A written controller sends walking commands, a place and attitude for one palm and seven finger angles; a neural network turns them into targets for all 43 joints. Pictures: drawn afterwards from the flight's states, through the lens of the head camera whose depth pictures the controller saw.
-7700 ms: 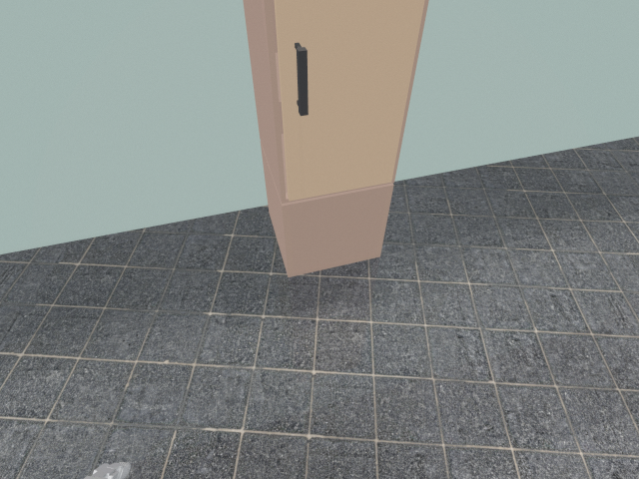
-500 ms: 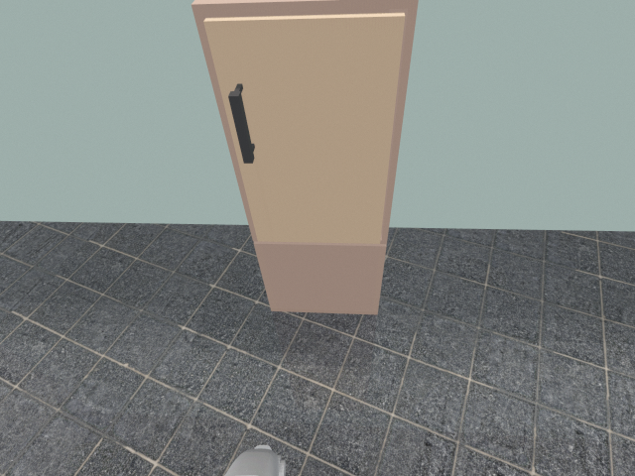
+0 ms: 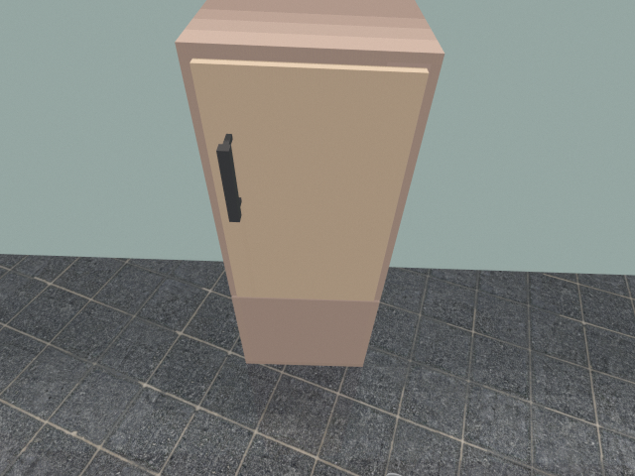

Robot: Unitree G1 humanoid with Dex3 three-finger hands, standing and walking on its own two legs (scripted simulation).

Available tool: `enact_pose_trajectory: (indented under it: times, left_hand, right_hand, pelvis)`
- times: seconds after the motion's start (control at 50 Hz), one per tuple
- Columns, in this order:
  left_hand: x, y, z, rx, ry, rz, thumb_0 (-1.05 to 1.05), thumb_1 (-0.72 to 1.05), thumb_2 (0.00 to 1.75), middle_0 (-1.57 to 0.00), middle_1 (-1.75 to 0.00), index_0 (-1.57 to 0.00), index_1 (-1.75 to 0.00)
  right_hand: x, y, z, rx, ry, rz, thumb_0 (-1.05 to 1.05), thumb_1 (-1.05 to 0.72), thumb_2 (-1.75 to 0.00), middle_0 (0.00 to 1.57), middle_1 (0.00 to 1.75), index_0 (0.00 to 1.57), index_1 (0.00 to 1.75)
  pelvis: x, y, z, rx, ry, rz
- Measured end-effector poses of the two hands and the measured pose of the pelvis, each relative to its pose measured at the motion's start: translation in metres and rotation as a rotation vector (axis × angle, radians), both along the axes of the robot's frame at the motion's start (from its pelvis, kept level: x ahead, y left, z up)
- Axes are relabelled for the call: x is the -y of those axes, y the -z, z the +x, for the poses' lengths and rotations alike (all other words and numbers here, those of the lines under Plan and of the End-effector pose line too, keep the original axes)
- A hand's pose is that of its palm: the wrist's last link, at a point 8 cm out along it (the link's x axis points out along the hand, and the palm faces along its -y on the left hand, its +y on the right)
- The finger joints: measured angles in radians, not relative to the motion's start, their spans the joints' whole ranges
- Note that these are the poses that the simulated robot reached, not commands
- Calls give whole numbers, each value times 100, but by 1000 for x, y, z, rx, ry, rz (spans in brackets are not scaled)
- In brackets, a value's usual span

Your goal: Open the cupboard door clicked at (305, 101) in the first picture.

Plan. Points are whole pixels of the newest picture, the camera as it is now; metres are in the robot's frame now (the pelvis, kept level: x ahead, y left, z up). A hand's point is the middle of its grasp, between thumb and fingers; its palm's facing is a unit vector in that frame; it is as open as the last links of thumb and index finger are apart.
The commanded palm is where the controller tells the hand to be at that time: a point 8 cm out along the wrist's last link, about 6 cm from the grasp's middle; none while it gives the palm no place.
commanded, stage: come to a stop and stand still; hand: left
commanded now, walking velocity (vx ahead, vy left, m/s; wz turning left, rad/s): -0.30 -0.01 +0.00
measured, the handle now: (231, 179) +0.58 +0.20 +0.05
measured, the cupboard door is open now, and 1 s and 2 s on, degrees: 0 0 0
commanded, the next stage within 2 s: look again from close up in 1.36 s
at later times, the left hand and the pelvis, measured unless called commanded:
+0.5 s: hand out of the picture +0.07 +0.20 -0.19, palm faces +0.07 -0.97 -0.22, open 7.3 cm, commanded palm none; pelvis -0.01 +0.00 -0.02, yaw +1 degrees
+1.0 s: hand out of the picture -0.02 +0.14 -0.17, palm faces +0.03 -0.98 -0.21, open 7.3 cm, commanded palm none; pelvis -0.02 -0.03 +0.00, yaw +0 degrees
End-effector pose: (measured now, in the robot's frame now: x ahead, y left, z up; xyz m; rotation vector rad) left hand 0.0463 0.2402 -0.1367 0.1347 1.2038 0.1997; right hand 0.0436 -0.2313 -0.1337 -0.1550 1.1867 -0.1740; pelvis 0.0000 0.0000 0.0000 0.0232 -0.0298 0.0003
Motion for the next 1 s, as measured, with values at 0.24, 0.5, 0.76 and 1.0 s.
enact_pose_trajectory:
  times: [0.24, 0.5, 0.76, 1.0]
  left_hand:
    - [42, -2, 77, 27, 81, 37, 0, 91, 90, -20, -29, -19, -30]
    - [-3, 21, 15, -6, 6, 12, -1, 91, 90, -20, -30, -20, -30]
    - [-10, 6, -83, -223, -25, -32, 0, 91, 90, -20, -29, -19, -30]
    - [53, 1, -75, -212, 6, -15, 1, 92, 90, -20, -29, -19, -30]
  right_hand:
    - [12, 37, -38, -304, 80, 90, 1, -91, -90, 19, 30, 20, 30]
    - [0, 23, -20, -109, 14, 3, 1, -91, -90, 19, 30, 20, 30]
    - [-35, 1, -71, -161, 44, 33, 1, -91, -90, 20, 30, 21, 30]
    - [3, 25, -112, -309, 73, 96, 1, -91, -90, 20, 30, 20, 30]
  pelvis:
    - [29, 12, 38, 5, -23, 0]
    - [-4, 21, -9, -4, -21, -24]
    - [-13, -6, -17, -31, 5, -16]
    - [28, 1, -17, -21, -5, -12]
